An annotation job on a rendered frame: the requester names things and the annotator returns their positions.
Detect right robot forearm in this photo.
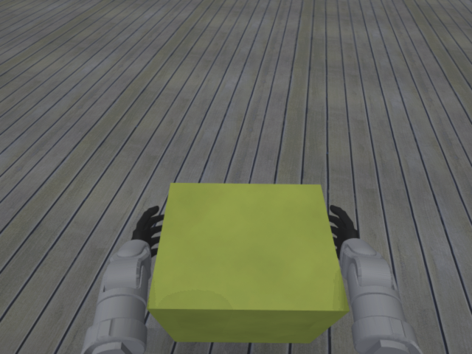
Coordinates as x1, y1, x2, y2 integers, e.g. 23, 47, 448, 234
339, 238, 423, 354

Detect left robot forearm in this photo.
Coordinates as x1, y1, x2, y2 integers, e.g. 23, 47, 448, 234
81, 240, 151, 354

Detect robot left hand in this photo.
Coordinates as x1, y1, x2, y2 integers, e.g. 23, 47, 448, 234
131, 206, 164, 258

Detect carton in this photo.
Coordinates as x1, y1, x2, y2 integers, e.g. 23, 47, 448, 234
147, 183, 350, 344

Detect robot right hand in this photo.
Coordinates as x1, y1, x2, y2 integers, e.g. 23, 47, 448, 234
328, 205, 358, 259

